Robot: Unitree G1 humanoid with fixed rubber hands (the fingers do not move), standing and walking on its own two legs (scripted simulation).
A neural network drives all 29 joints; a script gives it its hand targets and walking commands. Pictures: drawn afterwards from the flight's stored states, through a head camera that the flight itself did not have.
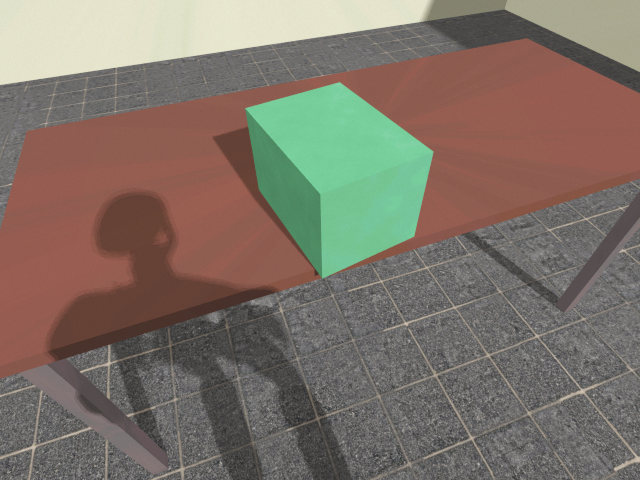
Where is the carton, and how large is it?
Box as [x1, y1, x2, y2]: [245, 82, 432, 278]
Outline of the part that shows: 339,82 245,108 259,190 322,278 413,236 432,155 432,151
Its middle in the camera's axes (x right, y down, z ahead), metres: +0.02 -0.11 +0.68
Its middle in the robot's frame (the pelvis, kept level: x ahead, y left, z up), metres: +0.60 +0.01 +0.06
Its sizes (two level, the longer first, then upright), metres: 0.262 0.188 0.178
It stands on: a table, 0.71 m high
